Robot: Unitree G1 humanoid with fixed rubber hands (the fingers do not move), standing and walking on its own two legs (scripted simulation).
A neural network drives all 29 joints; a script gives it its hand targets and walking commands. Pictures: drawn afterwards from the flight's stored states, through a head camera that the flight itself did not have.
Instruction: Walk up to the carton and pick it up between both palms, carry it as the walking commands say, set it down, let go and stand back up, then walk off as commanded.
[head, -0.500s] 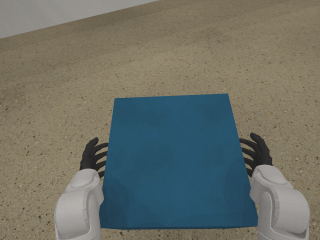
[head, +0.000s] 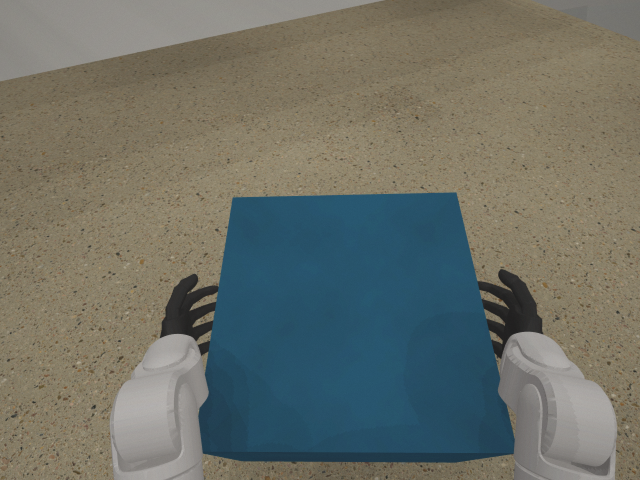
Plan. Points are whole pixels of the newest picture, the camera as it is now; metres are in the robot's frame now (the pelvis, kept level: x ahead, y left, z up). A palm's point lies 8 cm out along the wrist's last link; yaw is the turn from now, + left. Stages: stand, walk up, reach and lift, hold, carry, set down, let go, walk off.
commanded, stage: carry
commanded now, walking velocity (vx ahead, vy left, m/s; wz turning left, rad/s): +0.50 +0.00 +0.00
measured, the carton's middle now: (345, 331) +0.31 -0.01 +0.00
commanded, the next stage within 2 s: none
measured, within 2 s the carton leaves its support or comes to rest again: neither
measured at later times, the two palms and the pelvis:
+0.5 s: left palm (219, 161) +0.55 +0.18 +0.09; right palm (444, 149) +0.58 -0.18 +0.09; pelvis +0.32 -0.02 +0.01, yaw +4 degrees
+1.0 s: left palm (206, 69) +0.89 +0.26 +0.08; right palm (373, 64) +0.88 -0.09 +0.09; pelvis +0.63 +0.09 +0.00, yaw +0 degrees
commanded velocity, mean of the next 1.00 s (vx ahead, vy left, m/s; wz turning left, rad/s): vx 0.50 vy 0.00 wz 0.00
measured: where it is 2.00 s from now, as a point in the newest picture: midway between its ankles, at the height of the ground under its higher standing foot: (295, 282)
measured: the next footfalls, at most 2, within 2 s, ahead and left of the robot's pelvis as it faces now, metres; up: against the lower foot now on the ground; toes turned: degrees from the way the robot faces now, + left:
right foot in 0.34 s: +0.40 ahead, -0.10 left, +0.00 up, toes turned -8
left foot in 0.84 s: +0.71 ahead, +0.17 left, +0.00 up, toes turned +14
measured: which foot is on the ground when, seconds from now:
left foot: down 0.00-0.34, up 0.36-0.82, down 0.84-1.00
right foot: up 0.00-0.32, down 0.34-0.86, up 0.88-1.00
